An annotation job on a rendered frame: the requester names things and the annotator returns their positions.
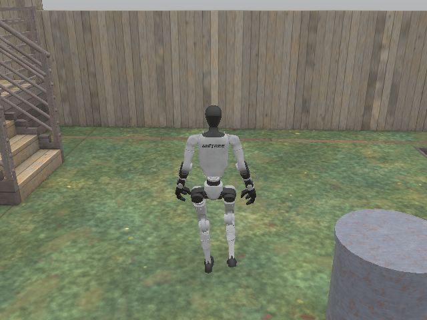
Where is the robot left upper arm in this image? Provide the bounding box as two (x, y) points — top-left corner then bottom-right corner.
(182, 135), (199, 171)

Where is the robot left hand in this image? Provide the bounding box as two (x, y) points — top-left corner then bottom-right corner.
(175, 187), (191, 201)

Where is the robot left thigh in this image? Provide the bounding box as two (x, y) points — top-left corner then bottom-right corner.
(191, 186), (210, 233)

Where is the robot right hand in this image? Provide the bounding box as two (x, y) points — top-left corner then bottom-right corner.
(241, 189), (256, 205)

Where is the left robot forearm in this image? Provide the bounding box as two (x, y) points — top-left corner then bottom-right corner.
(176, 162), (189, 189)

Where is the right robot forearm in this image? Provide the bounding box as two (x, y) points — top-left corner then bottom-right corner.
(240, 161), (254, 191)

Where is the humanoid robot torso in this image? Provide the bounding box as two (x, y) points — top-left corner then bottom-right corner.
(198, 132), (229, 200)

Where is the robot right upper arm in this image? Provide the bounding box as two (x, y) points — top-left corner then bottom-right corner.
(228, 134), (247, 171)

